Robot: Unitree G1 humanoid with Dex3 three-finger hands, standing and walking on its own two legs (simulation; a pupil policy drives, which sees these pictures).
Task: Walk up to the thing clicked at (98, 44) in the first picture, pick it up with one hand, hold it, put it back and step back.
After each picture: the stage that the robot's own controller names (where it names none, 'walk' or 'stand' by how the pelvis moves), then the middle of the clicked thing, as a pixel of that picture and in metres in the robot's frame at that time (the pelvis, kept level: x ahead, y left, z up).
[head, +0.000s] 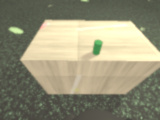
stand; (97, 47) +0.58 -0.03 +0.07
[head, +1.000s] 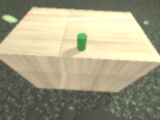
rise first; (81, 42) +0.52 +0.09 +0.11
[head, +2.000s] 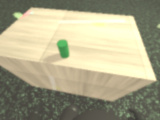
stand; (63, 49) +0.44 +0.21 +0.10
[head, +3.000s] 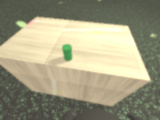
stand; (67, 53) +0.46 +0.19 +0.08
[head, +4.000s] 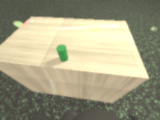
stand; (62, 53) +0.45 +0.21 +0.07
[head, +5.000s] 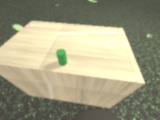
stand; (62, 57) +0.43 +0.22 +0.06
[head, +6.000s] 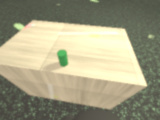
stand; (63, 58) +0.42 +0.21 +0.06
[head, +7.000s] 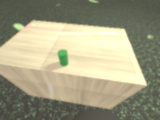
rise first; (63, 58) +0.43 +0.21 +0.06
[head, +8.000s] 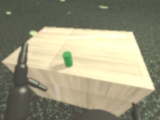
rise first; (68, 59) +0.43 +0.21 +0.07
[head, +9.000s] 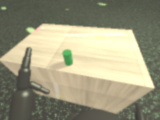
go down; (68, 57) +0.43 +0.21 +0.07
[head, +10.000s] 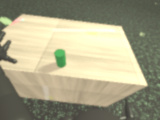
go down; (60, 58) +0.41 +0.19 +0.08
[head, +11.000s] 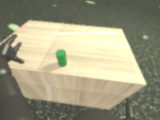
approach; (61, 58) +0.43 +0.20 +0.08
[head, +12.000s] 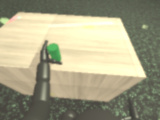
close; (55, 53) +0.43 +0.23 +0.10
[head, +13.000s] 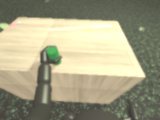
lift; (54, 56) +0.41 +0.23 +0.11
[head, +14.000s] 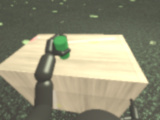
lift; (62, 48) +0.34 +0.16 +0.28
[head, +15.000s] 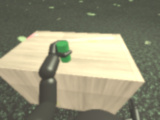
hold; (64, 52) +0.36 +0.17 +0.23
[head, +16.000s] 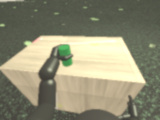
hold; (66, 55) +0.34 +0.16 +0.23
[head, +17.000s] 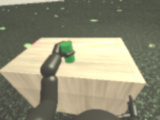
crouch; (68, 52) +0.35 +0.14 +0.25
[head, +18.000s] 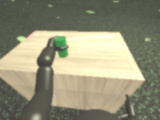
crouch; (61, 47) +0.41 +0.18 +0.23
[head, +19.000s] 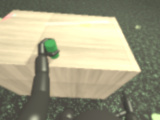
lower; (52, 49) +0.46 +0.22 +0.11
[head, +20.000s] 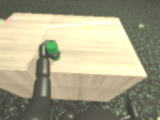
lower; (53, 51) +0.44 +0.23 +0.11
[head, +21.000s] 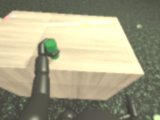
lower; (52, 50) +0.45 +0.23 +0.11
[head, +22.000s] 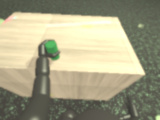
lower; (53, 51) +0.44 +0.23 +0.11
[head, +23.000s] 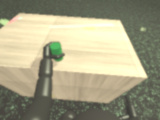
open; (57, 52) +0.44 +0.22 +0.11
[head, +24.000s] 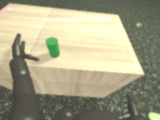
rise; (53, 48) +0.45 +0.22 +0.11
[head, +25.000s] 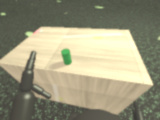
sink last; (66, 57) +0.45 +0.22 +0.09
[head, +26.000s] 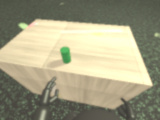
stand; (66, 55) +0.44 +0.21 +0.08
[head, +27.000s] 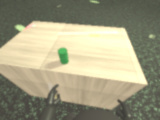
stand; (63, 56) +0.44 +0.22 +0.07
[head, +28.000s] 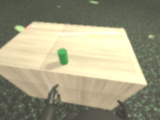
stand; (63, 57) +0.43 +0.22 +0.07
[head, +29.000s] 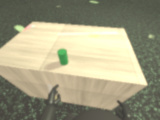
stand; (63, 57) +0.43 +0.22 +0.07
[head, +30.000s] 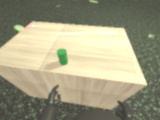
stand; (62, 57) +0.43 +0.22 +0.07
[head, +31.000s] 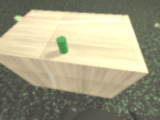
walk; (62, 45) +0.50 +0.22 +0.09
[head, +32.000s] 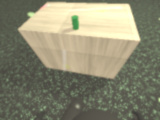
walk; (75, 23) +0.82 +0.21 +0.08
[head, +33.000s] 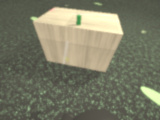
stand; (78, 20) +1.14 +0.19 +0.08
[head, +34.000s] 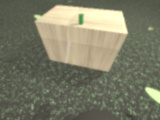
stand; (80, 19) +1.11 +0.16 +0.07
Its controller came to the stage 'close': yes
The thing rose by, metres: 0.20
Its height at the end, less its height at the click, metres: +0.00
